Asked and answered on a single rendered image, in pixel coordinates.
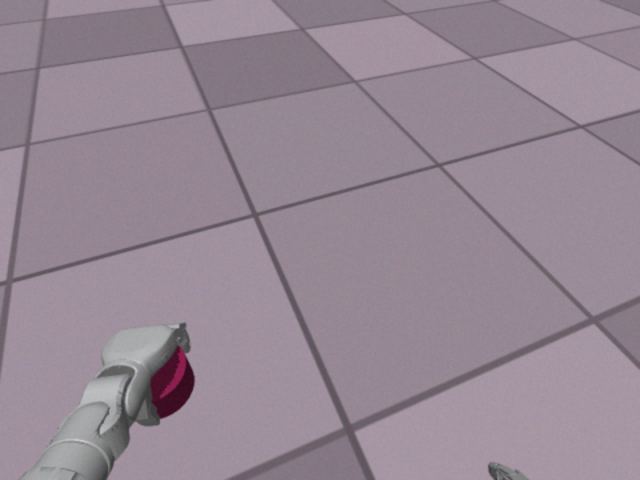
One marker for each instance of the right robot hand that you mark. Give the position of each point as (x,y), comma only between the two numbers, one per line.
(501,472)

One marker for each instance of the left robot hand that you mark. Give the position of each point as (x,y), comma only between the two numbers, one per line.
(150,346)

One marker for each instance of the tin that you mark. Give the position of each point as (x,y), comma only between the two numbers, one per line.
(172,385)

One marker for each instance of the left robot arm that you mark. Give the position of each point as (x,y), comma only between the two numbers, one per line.
(96,433)

